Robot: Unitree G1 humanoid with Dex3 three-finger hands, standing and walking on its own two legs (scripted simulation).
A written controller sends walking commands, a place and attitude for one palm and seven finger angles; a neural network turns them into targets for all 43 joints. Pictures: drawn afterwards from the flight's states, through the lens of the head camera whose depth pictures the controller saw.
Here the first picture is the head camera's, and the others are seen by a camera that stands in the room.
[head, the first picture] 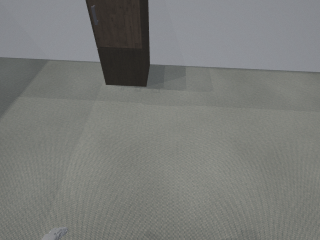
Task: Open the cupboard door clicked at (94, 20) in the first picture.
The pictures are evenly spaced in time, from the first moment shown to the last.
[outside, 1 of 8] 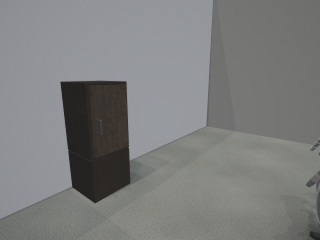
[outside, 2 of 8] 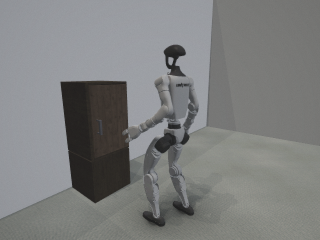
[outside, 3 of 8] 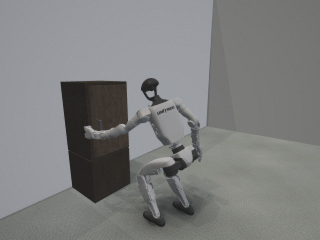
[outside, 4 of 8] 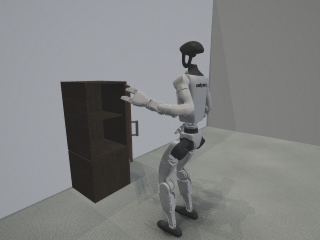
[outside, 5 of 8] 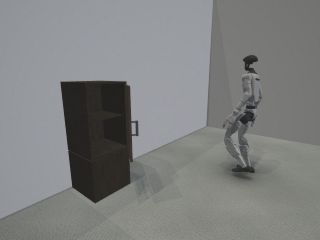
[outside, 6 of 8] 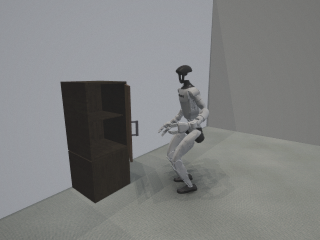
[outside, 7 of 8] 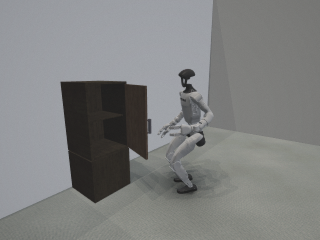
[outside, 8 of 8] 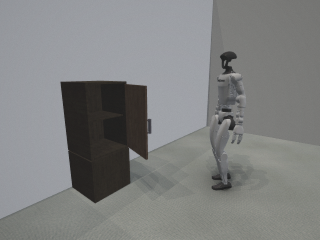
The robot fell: no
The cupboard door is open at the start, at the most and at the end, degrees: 0 73 73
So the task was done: yes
